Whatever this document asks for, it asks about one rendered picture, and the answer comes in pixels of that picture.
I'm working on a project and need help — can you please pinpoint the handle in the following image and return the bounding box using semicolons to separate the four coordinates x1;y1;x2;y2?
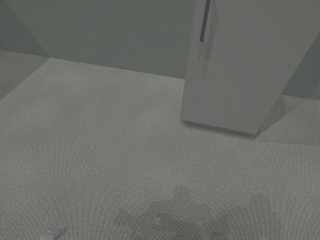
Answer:
199;0;211;42

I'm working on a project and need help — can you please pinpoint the fridge door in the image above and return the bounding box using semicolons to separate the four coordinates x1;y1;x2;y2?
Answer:
182;0;320;134

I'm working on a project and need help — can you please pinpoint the left robot hand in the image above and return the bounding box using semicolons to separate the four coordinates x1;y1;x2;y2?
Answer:
39;226;67;240

